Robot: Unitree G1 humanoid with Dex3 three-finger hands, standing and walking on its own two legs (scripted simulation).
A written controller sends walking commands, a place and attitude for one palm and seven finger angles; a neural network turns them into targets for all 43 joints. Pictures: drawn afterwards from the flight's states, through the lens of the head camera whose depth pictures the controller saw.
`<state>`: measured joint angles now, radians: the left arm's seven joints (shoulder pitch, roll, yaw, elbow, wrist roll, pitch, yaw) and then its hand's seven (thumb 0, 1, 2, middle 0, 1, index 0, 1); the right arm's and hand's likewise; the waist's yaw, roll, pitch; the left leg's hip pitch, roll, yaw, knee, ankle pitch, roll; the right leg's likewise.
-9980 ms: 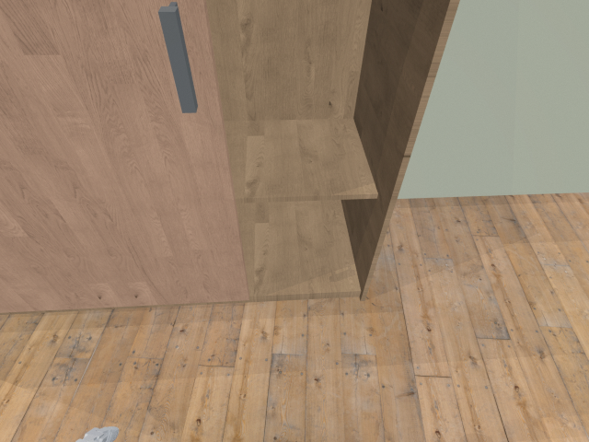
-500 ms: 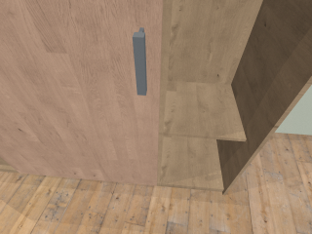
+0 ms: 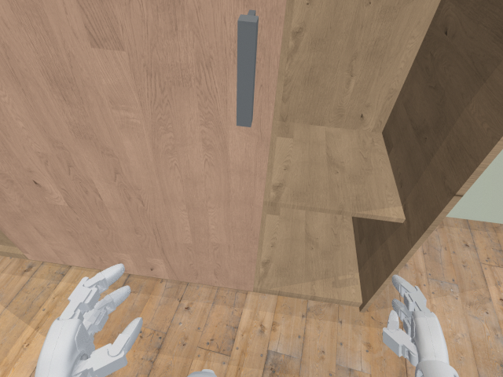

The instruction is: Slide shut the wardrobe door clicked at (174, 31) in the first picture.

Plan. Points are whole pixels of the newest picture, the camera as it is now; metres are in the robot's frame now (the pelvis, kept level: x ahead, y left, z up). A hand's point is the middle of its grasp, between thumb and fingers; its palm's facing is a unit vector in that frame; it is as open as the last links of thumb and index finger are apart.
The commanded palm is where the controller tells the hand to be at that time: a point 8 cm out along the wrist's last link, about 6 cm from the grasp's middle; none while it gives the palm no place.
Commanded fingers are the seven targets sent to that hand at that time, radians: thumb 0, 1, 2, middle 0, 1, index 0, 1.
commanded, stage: raise the hand with hooked fingers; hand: left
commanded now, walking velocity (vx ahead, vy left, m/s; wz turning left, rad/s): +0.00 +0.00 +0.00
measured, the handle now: (248, 71) +0.54 +0.07 +0.24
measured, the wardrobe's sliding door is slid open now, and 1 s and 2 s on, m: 0.43 0.43 0.43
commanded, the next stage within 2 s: move the hooked fingers beside the handle in 1.58 s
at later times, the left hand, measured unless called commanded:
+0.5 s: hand (79, 248) +0.22 +0.24 +0.16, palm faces +0.06 -0.99 -0.10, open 12.2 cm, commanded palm +0.19 +0.29 +0.16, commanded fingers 0.00 -0.31 0.38 -0.29 -1.08 -0.29 -1.08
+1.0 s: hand (31, 170) +0.26 +0.28 +0.24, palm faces +0.06 -0.99 -0.16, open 14.0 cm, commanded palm +0.23 +0.33 +0.25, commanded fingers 0.00 -0.50 0.30 -0.30 -1.20 -0.30 -1.20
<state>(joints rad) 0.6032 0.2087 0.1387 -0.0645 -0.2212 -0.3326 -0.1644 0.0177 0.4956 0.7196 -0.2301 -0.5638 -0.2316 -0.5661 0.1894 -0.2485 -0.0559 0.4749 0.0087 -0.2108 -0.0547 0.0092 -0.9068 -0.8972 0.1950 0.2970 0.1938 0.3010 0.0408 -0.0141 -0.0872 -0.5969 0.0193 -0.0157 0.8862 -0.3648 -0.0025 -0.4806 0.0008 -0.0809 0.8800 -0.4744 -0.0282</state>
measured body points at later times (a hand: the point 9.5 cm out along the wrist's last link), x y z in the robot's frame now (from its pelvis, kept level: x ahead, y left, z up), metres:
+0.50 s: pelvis -0.01 +0.02 +0.02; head -0.02 +0.01 +0.47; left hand +0.21 +0.29 +0.16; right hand +0.14 -0.23 -0.05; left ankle +0.05 +0.12 -0.69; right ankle -0.01 -0.10 -0.69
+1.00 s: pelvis +0.00 +0.01 +0.04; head -0.02 -0.01 +0.49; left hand +0.25 +0.33 +0.25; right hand +0.21 -0.20 -0.02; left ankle +0.05 +0.12 -0.69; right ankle -0.01 -0.10 -0.69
